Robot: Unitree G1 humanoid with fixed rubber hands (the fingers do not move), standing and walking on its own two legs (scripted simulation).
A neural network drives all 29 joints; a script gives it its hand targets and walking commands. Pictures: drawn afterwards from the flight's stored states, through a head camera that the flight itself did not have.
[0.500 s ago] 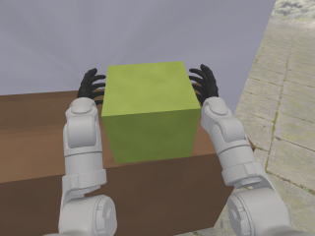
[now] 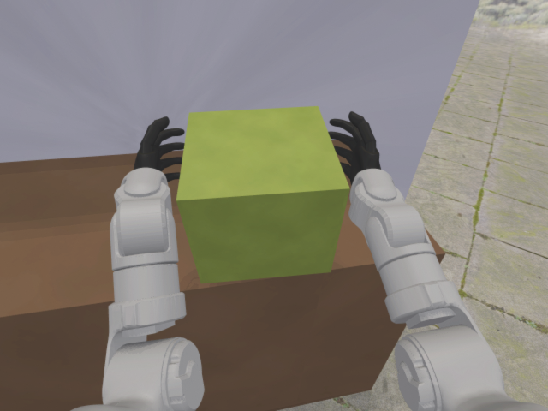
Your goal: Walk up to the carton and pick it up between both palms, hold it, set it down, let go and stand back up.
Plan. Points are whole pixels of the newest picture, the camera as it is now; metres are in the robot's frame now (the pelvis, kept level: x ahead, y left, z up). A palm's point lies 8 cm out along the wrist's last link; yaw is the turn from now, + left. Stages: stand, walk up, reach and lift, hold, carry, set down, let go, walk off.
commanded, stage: hold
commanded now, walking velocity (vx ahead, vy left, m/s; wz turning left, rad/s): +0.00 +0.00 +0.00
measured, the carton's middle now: (260, 193) +0.38 +0.01 +0.18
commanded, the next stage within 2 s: none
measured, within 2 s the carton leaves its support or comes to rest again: neither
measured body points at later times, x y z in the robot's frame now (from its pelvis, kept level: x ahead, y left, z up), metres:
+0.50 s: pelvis +0.00 +0.00 +0.00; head -0.06 +0.02 +0.45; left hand +0.37 +0.16 +0.22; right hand +0.38 -0.13 +0.22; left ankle +0.07 +0.11 -0.75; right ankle -0.01 -0.10 -0.75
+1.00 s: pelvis -0.01 +0.00 +0.00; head -0.07 +0.02 +0.44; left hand +0.36 +0.16 +0.23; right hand +0.37 -0.13 +0.23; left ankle +0.07 +0.11 -0.75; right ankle -0.01 -0.10 -0.75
